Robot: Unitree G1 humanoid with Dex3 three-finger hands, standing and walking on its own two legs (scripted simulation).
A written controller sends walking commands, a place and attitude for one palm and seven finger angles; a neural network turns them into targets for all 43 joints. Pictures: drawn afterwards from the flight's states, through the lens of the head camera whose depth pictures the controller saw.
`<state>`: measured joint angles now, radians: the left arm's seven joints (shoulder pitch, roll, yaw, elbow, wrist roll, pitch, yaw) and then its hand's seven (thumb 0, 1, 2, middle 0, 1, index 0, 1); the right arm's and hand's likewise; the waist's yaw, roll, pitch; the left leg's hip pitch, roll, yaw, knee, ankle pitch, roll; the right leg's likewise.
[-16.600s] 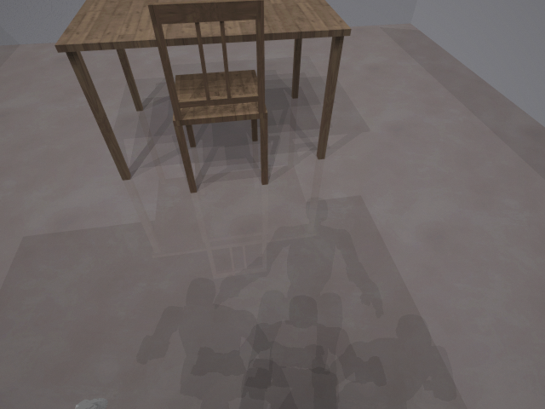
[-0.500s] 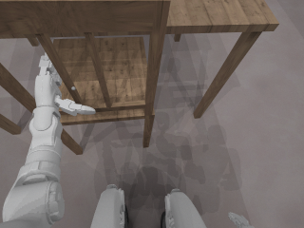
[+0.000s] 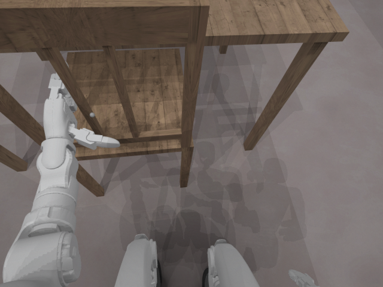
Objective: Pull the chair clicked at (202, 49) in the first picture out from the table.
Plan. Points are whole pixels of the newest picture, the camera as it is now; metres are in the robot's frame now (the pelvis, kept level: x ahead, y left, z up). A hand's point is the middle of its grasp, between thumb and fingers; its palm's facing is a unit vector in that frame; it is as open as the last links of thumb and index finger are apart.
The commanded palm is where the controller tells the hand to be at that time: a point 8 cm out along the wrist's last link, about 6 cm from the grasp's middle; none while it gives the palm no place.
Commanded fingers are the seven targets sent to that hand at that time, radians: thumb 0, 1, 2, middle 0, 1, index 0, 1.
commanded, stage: hook a spindle and tug to test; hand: left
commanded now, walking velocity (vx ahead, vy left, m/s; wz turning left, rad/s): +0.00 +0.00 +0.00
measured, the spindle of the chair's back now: (82, 103) +0.49 +0.22 +0.03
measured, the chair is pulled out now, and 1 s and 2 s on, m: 0.00 0.00 0.04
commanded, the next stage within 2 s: step backward, pulling the chair out in 1.48 s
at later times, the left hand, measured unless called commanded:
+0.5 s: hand (95, 114) +0.46 +0.19 +0.03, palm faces +0.10 -0.99 -0.05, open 12.7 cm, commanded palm +0.43 +0.23 +0.03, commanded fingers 0.00 0.17 0.59 -0.50 -1.45 -0.50 -1.45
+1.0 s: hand (93, 115) +0.46 +0.19 +0.04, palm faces +0.11 -0.99 -0.03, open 5.0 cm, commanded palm +0.41 +0.23 +0.03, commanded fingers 0.00 0.90 0.90 -0.50 -1.45 -0.50 -1.45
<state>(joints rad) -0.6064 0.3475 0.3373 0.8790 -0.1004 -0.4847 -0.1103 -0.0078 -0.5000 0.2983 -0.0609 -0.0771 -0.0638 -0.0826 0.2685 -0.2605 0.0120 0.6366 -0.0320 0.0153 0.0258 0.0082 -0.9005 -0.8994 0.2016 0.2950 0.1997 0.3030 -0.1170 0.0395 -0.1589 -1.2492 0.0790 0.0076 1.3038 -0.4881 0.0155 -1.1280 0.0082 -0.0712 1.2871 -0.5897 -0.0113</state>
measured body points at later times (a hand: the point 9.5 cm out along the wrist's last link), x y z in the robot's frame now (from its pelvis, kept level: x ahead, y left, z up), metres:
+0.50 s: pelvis +0.00 +0.00 +0.00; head +0.14 +0.02 +0.43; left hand +0.45 +0.24 +0.04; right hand +0.07 -0.26 -0.12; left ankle +0.06 +0.11 -0.61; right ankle +0.01 -0.12 -0.61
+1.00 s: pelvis +0.01 +0.01 +0.00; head +0.14 +0.02 +0.44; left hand +0.44 +0.24 +0.04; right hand +0.08 -0.26 -0.11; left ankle +0.06 +0.11 -0.61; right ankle +0.01 -0.12 -0.61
